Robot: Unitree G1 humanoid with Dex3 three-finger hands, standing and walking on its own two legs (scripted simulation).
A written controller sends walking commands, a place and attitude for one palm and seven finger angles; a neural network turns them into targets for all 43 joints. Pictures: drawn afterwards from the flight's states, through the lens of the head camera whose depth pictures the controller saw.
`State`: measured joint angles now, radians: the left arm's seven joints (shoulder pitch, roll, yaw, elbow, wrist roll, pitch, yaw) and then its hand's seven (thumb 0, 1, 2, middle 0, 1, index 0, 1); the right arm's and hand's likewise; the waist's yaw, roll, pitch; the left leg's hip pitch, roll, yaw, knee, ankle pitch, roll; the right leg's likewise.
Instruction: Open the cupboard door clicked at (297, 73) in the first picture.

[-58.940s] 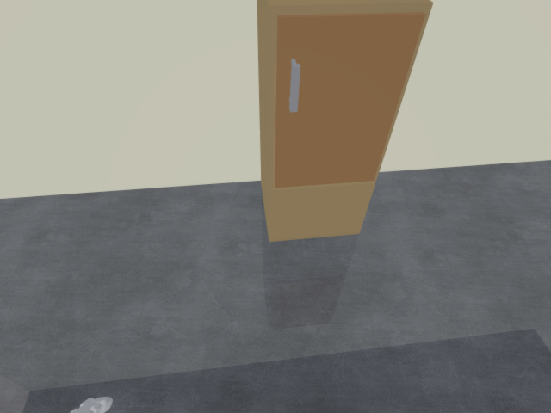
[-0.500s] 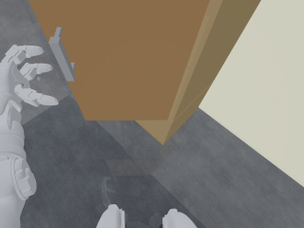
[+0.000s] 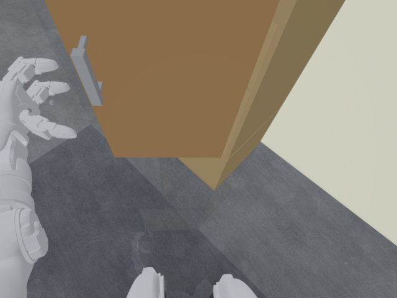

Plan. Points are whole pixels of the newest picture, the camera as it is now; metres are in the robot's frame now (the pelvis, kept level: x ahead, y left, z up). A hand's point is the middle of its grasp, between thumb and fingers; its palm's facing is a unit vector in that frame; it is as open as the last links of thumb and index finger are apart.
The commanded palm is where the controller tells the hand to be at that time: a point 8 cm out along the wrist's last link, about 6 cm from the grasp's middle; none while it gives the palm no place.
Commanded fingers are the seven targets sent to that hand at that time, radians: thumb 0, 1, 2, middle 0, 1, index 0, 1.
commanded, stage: move the hooked fingers beside the handle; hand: left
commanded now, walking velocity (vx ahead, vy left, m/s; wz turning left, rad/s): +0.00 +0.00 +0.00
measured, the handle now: (90, 73) +0.55 +0.21 +0.08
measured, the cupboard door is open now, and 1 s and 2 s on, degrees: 46 46 47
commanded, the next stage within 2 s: slide the fingers in behind the handle in 0.50 s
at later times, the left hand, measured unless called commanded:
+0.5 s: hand (54, 101) +0.47 +0.26 +0.09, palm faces +0.05 -1.00 +0.02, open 14.0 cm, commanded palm +0.45 +0.31 +0.08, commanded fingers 0.00 -0.50 0.30 -0.30 -1.20 -0.30 -1.20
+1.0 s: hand (70, 97) +0.48 +0.24 +0.08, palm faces +0.04 -1.00 +0.02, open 14.0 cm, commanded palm +0.46 +0.28 +0.08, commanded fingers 0.00 -0.50 0.30 -0.30 -1.20 -0.30 -1.20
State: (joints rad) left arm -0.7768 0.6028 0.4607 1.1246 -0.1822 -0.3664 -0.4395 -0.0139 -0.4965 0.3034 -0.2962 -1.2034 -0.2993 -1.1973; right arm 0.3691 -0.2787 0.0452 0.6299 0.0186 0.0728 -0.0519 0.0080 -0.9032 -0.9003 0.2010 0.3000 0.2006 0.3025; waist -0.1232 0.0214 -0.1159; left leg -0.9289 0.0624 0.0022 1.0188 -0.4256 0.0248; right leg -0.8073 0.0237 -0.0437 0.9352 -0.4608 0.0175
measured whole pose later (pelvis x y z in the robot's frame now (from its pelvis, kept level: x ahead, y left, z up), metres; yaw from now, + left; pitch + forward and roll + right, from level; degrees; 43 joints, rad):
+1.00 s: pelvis +0.01 +0.00 +0.00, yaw +0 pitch +20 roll -4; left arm -0.78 0.56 0.45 1.10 -0.16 -0.35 -0.38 -0.01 -0.50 0.30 -0.30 -1.20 -0.30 -1.20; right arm 0.38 -0.27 0.04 0.62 0.01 0.08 -0.04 0.01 -0.90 -0.90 0.20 0.30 0.20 0.30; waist -0.13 0.03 -0.12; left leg -0.93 0.07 0.01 1.02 -0.44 0.02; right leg -0.81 0.03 -0.04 0.94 -0.47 0.01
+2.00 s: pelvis +0.00 -0.01 +0.00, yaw +2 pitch +18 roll -4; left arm -0.78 0.41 0.27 1.08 -0.18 -0.39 -0.18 -0.01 -0.50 0.30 -0.19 -1.19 -0.20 -1.19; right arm 0.35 -0.25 0.02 0.69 0.00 0.03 -0.02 0.01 -0.90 -0.90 0.20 0.30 0.20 0.30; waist -0.09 0.03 -0.12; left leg -0.89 0.04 -0.03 1.00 -0.42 0.01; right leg -0.76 0.01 -0.07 0.93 -0.48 0.01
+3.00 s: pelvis +0.00 -0.01 +0.00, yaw +0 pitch +18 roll -3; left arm -0.78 0.44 0.38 1.09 -0.14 -0.38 -0.25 0.00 0.72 0.83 -0.34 -1.33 -0.37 -1.33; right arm 0.35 -0.26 0.03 0.64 0.01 0.06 -0.03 0.01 -0.90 -0.90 0.20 0.30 0.20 0.30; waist -0.13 0.03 -0.12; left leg -0.90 0.06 0.00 1.00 -0.42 0.01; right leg -0.80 0.03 -0.04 0.95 -0.47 0.00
